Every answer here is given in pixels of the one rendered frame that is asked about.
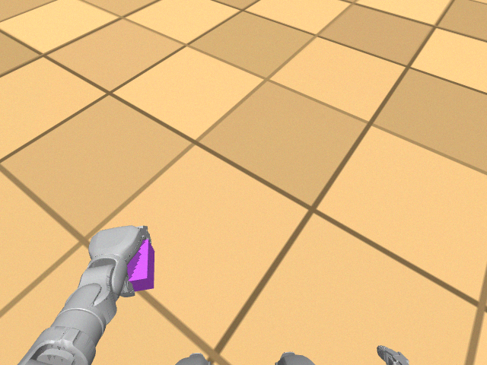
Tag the small box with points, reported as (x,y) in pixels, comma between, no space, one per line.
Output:
(141,268)

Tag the left robot hand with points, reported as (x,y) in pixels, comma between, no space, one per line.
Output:
(120,241)

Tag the right robot hand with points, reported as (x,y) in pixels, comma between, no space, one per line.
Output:
(391,357)

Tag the left robot arm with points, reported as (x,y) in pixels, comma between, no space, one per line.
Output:
(73,336)

